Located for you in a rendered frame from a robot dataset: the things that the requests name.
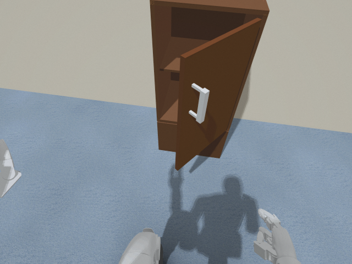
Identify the left robot thigh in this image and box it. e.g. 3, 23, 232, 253
118, 232, 161, 264

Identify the robot left hand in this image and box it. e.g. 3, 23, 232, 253
0, 139, 21, 198

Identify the cupboard door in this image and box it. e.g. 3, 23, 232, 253
175, 18, 262, 170

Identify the handle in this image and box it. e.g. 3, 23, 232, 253
189, 83, 210, 124

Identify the robot right hand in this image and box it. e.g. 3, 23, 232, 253
254, 208, 297, 264

